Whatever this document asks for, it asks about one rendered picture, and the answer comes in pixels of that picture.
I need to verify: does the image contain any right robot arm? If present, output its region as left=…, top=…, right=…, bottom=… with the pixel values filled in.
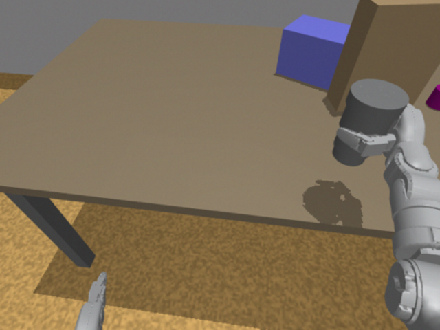
left=384, top=142, right=440, bottom=330

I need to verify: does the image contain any left robot hand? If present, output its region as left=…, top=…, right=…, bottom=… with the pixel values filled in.
left=74, top=272, right=107, bottom=330

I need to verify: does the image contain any table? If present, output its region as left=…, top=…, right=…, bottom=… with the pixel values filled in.
left=0, top=19, right=440, bottom=268

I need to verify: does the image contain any right robot hand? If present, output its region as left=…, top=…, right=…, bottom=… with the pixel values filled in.
left=336, top=103, right=425, bottom=157

